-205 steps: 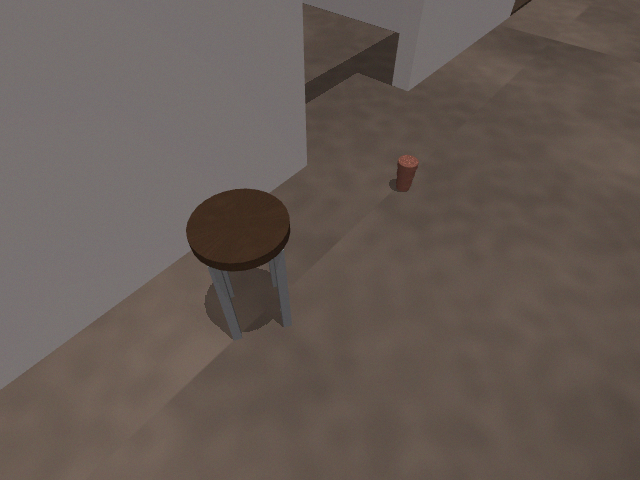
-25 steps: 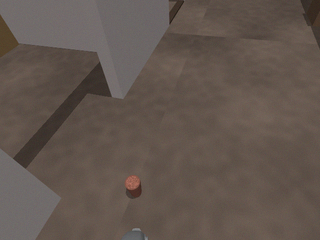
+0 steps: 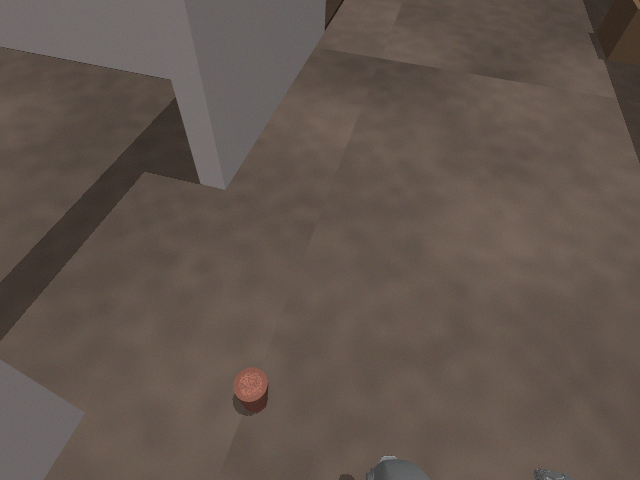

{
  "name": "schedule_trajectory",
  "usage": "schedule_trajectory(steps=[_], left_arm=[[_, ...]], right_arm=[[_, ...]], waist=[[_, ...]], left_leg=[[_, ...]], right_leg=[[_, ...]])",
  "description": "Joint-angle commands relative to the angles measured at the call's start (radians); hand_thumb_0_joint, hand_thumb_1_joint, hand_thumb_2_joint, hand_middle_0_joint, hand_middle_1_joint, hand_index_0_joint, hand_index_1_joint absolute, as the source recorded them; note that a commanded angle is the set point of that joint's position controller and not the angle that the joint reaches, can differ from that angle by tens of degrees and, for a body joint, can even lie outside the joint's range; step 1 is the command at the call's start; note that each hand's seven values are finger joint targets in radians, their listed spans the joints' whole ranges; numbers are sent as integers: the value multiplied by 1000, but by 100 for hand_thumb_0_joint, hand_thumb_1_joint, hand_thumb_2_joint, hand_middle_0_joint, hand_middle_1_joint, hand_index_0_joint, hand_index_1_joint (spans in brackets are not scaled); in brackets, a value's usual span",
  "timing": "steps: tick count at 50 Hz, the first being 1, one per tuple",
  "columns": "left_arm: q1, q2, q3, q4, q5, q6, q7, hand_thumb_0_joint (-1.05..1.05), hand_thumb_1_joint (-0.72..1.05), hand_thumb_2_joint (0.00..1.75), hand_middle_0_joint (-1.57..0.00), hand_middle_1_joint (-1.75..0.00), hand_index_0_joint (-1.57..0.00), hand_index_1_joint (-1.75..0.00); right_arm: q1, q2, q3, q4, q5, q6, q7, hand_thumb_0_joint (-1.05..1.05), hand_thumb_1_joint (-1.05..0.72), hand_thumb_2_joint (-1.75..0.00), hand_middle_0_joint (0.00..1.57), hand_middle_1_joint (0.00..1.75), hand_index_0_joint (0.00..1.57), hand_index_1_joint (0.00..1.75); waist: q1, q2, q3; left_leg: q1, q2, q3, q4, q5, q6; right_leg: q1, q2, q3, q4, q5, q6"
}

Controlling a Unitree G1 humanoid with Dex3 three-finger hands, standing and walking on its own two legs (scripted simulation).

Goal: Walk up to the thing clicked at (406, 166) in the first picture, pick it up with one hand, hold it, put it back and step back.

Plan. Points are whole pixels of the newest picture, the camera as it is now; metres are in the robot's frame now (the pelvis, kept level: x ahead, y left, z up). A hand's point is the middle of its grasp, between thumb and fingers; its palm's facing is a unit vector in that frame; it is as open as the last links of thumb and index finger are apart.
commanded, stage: walk up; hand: left
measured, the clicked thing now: (253, 393) +0.44 +0.18 -0.68
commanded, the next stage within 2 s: stand in 1.60 s
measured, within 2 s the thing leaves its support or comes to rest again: neither
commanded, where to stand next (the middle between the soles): +0.10 -0.03 m, yaw +0 degrees
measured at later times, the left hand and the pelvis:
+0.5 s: hand out of the picture +0.12 +0.23 -0.14, palm faces -0.05 -0.95 -0.31, open 7.4 cm; pelvis +0.01 -0.01 +0.01, yaw -1 degrees
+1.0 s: hand out of the picture +0.09 +0.23 -0.14, palm faces -0.01 -0.94 -0.34, open 7.4 cm; pelvis +0.03 -0.02 +0.02, yaw +0 degrees
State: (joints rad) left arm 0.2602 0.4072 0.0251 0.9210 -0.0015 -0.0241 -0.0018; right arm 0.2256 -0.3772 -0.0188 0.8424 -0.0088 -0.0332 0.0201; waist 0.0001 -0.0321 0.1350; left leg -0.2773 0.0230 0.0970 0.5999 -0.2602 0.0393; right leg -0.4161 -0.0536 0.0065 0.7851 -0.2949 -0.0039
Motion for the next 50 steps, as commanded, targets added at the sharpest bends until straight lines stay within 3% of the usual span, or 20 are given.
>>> schedule_trajectory(steps=[1, 2, 3, 4, 5, 6, 8, 9, 11, 14, 22, 26, 32, 41, 47, 50], left_arm=[[75, 157, 56, -3, 2, -16, 19, 0, 90, 90, -20, -30, -20, -30], [77, 165, 57, 2, 8, -22, 21, 0, 90, 90, -20, -30, -20, -30], [59, 197, 61, 2, 15, -28, 24, 0, 90, 90, -20, -30, -20, -30], [4, 243, 68, -16, 25, -39, 25, 0, 90, 90, -20, -30, -20, -30], [-84, 263, 62, -30, 14, -36, 21, 0, 90, 90, -20, -30, -20, -30], [-150, 272, 57, -37, 13, -30, 19, 0, 90, 90, -20, -30, -20, -30], [-142, 206, 34, -18, 10, -23, 16, 0, 90, 90, -20, -30, -20, -30], [-142, 192, 30, -9, 9, -24, 16, 0, 90, 90, -20, -30, -20, -30], [-152, 188, 28, 13, 10, -21, 11, 0, 90, 90, -20, -30, -20, -30], [-177, 174, 24, 34, 7, -15, 5, 0, 90, 90, -20, -30, -20, -30], [-202, 157, 19, 108, 0, -13, -1, 0, 90, 90, -20, -30, -20, -30], [-212, 149, 15, 139, -2, -9, -4, 0, 90, 90, -20, -30, -20, -30], [-219, 146, 13, 171, 0, -3, -6, 0, 90, 90, -20, -30, -20, -30], [-233, 144, 11, 198, 0, -11, 0, 0, 90, 90, -20, -30, -20, -30], [-226, 142, 13, 207, 3, -13, 4, 0, 90, 90, -20, -30, -20, -30], [-235, 139, 15, 209, 3, -11, 6, 0, 90, 90, -20, -30, -20, -30]], right_arm=[[-39, -251, -75, -66, 15, -1, -22, 0, -90, -90, 20, 30, 20, 30], [-63, -234, -66, -63, 21, 6, -21, 0, -90, -90, 20, 30, 20, 30], [-57, -192, -51, -59, 28, 11, -20, 0, -90, -90, 20, 30, 20, 30], [-22, -150, -38, -51, 32, 15, -20, 0, -90, -90, 20, 30, 20, 30], [-11, -150, -37, -26, 28, 24, -24, 0, -90, -90, 20, 30, 20, 30], [2, -185, -52, 17, 21, 27, -30, 0, -90, -90, 20, 30, 20, 30], [-31, -202, -51, 53, 25, 17, -22, 0, -90, -90, 20, 30, 20, 30], [-58, -210, -52, 64, 28, 14, -17, 0, -90, -90, 20, 30, 20, 30], [-81, -202, -43, 78, 15, 11, -14, 0, -90, -90, 20, 30, 20, 30], [-106, -209, -30, 119, 7, 7, -9, 0, -90, -90, 20, 30, 20, 30], [-163, -203, -16, 201, -3, -12, -9, 0, -90, -90, 20, 30, 20, 30], [-170, -203, -14, 226, -3, -17, -14, 0, -90, -90, 20, 30, 20, 30], [-178, -204, -19, 245, -3, -12, -16, 0, -90, -90, 20, 30, 20, 30], [-183, -192, -22, 261, 6, -6, -18, 0, -90, -90, 20, 30, 20, 30], [-200, -187, -26, 262, 6, 1, -19, 0, -90, -90, 20, 30, 20, 30], [-199, -183, -26, 272, 6, 3, -20, 0, -90, -90, 20, 30, 20, 30]], waist=[[24, 151, -175], [39, 121, -184], [41, 37, -186], [0, -115, -178], [-23, -132, -141], [-28, -157, -124], [-30, -103, -114], [-24, -97, -140], [-11, -104, -169], [3, -62, -131], [19, 52, -133], [20, 79, -138], [14, 86, -130], [-3, 25, -186], [-2, -3, -190], [-3, 9, -170]], left_leg=[[-56, 230, -175, -48, 382, 145], [-59, 206, -163, -2, 276, 112], [-96, 171, -146, 37, 147, 59], [-122, 85, -96, 115, -3, 9], [-56, 12, -79, 128, -212, -16], [50, 24, -88, 137, -241, -12], [116, 51, -115, -31, -106, 0], [123, 71, -125, -56, -35, 8], [113, 92, -152, -124, -54, 14], [40, 107, -183, -196, -173, 10], [28, 128, -185, -320, -89, -4], [33, 135, -180, -354, -69, -7], [50, 136, -176, -371, -102, -8], [180, 125, -146, -326, 116, -15], [221, 129, -135, -320, 170, -15], [206, 127, -137, -340, 145, -21]], right_leg=[[229, 32, -39, -159, 100, -16], [260, 28, -23, -254, 134, -29], [283, -30, 67, -306, 186, -53], [244, -174, 290, -378, 207, -102], [111, -279, 377, -428, 176, -196], [-3, -280, 374, -408, 134, -223], [-34, -165, 218, -394, 61, -116], [13, -126, 175, -382, 71, -75], [54, -101, 165, -386, 0, -48], [89, -85, 163, -438, -180, -40], [220, -66, 112, -445, 52, -37], [262, -59, 91, -449, 111, -30], [263, -54, 80, -472, 90, -21], [260, -87, 95, -509, 225, -12], [257, -92, 88, -524, 274, -7], [257, -93, 91, -530, 244, -6]])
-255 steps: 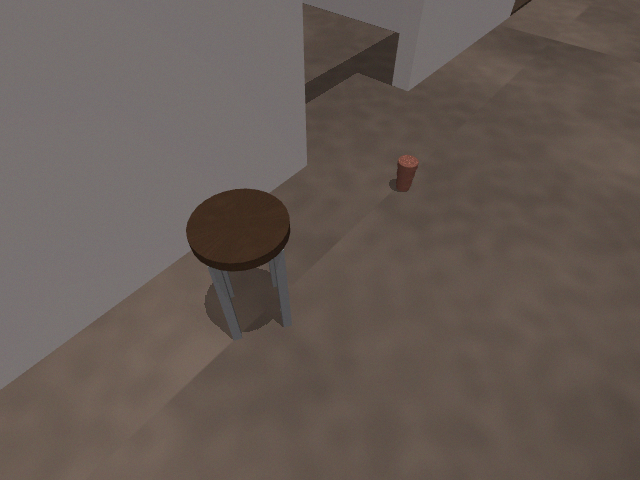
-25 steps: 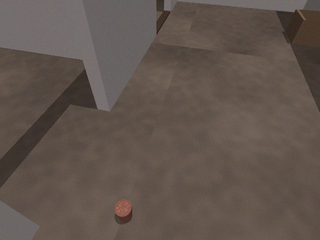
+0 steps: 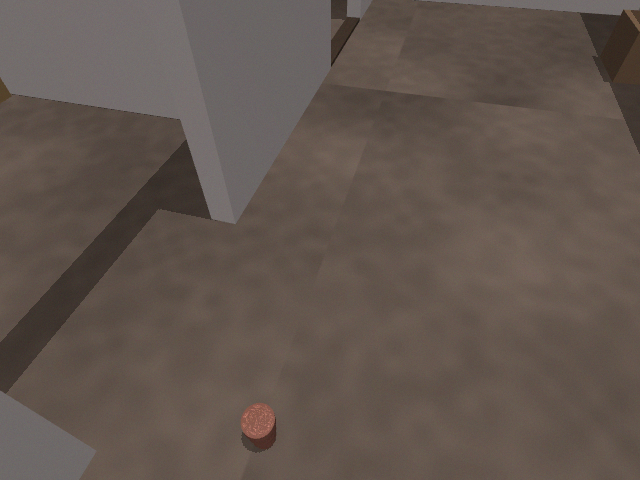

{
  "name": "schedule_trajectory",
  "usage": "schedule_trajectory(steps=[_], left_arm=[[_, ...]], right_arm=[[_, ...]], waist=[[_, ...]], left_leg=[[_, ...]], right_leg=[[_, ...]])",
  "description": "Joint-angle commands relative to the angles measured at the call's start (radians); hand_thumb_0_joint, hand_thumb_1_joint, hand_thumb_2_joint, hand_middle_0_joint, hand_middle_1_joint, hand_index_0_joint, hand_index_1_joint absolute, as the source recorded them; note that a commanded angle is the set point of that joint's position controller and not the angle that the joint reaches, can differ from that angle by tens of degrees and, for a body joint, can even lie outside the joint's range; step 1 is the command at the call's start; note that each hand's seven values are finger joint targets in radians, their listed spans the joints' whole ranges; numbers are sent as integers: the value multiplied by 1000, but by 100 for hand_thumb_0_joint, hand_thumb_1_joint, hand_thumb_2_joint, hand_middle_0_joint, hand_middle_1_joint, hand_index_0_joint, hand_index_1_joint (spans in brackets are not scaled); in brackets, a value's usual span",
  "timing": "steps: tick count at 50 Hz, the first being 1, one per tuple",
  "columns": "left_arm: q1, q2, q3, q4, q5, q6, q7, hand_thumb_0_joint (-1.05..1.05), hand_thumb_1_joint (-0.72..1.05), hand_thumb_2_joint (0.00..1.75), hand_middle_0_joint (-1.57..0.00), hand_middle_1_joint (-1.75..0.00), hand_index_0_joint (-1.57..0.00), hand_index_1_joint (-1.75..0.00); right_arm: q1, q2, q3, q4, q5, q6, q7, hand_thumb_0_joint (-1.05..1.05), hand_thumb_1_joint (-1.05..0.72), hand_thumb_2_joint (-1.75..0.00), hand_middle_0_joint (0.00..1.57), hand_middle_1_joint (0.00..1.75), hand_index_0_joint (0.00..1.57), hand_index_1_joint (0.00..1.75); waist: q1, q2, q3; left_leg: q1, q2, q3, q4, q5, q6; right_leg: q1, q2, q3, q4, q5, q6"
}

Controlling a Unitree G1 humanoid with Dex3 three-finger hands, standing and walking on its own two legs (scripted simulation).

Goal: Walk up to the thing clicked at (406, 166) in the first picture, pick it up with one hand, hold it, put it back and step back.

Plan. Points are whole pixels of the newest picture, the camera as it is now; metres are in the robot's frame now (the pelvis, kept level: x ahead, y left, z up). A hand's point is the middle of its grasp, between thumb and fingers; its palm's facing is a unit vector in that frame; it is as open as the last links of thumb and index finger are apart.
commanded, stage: walk up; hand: left
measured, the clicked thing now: (261, 429) +0.41 +0.20 -0.71
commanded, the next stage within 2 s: stand in 0.60 s
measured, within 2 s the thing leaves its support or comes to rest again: neither
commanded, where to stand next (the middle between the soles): +0.07 -0.01 m, yaw +0 degrees
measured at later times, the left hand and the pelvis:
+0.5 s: hand out of the picture +0.09 +0.25 -0.16, palm faces -0.03 -0.95 -0.32, open 7.4 cm; pelvis +0.01 +0.00 +0.00, yaw +0 degrees
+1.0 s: hand out of the picture +0.09 +0.25 -0.16, palm faces -0.03 -0.94 -0.34, open 7.4 cm; pelvis +0.02 +0.00 +0.00, yaw +1 degrees
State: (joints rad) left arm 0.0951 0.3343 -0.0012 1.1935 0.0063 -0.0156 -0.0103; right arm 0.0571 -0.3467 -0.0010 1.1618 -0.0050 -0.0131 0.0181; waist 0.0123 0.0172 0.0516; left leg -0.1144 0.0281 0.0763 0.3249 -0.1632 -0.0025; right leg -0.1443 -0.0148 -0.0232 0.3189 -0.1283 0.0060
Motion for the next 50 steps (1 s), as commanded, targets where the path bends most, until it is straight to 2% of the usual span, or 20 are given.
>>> schedule_trajectory(steps=[1, 13, 24, 30, 34, 44, 47, 50], left_arm=[[-67, 209, 42, -62, -4, -20, 15, 0, 90, 90, -20, -30, -20, -30], [-78, 208, 46, -75, 1, -16, 14, 0, 90, 90, -20, -30, -20, -30], [-70, 206, 47, -83, 2, -14, 15, 0, 90, 90, -20, -30, -20, -30], [-75, 220, 45, -94, 4, -14, 17, 0, 90, 90, -20, -30, -20, -30], [-58, 208, 41, -93, 5, -13, 16, 0, 90, 90, -20, -30, -20, -30], [-55, 218, 37, -102, 4, -14, 17, 0, 90, 90, -20, -30, -20, -30], [-44, 221, 37, -105, 5, -16, 17, 0, 90, 90, -20, -30, -20, -30], [-53, 224, 38, -107, 5, -17, 18, 0, 90, 90, -20, -30, -20, -30]], right_arm=[[-34, -213, -45, -48, 2, -18, -18, 0, -90, -90, 20, 30, 20, 30], [-41, -209, -43, -49, -3, -20, -18, 0, -90, -90, 20, 30, 20, 30], [-32, -207, -45, -53, -2, -21, -20, 0, -90, -90, 20, 30, 20, 30], [-19, -205, -43, -59, -9, -21, -23, 0, -90, -90, 20, 30, 20, 30], [-22, -214, -42, -59, -8, -21, -25, 0, -90, -90, 20, 30, 20, 30], [-10, -210, -37, -64, -7, -20, -23, 0, -90, -90, 20, 30, 20, 30], [-14, -209, -37, -71, -7, -22, -22, 0, -90, -90, 20, 30, 20, 30], [-7, -204, -35, -71, -8, -22, -22, 0, -90, -90, 20, 30, 20, 30]], waist=[[-15, -32, -88], [-14, -6, -83], [-11, -12, -101], [-21, -17, -109], [-14, -3, -91], [-17, -13, -69], [-16, -12, -93], [-21, -23, -85]], left_leg=[[41, 123, -117, -66, 56, 22], [4, 120, -121, -94, 12, 16], [26, 123, -116, -85, 60, 20], [29, 127, -118, -82, 93, 14], [20, 125, -120, -88, 84, 13], [8, 121, -129, -96, 45, 12], [37, 125, -125, -86, 93, 14], [27, 124, -126, -85, 94, 12]], right_leg=[[-7, -128, 114, -63, 74, -16], [29, -125, 113, -64, 69, -15], [42, -120, 107, -51, 97, -16], [47, -126, 104, -48, 100, -20], [43, -126, 105, -58, 95, -19], [29, -125, 101, -69, 47, -17], [35, -130, 98, -59, 91, -19], [37, -131, 97, -60, 89, -17]])
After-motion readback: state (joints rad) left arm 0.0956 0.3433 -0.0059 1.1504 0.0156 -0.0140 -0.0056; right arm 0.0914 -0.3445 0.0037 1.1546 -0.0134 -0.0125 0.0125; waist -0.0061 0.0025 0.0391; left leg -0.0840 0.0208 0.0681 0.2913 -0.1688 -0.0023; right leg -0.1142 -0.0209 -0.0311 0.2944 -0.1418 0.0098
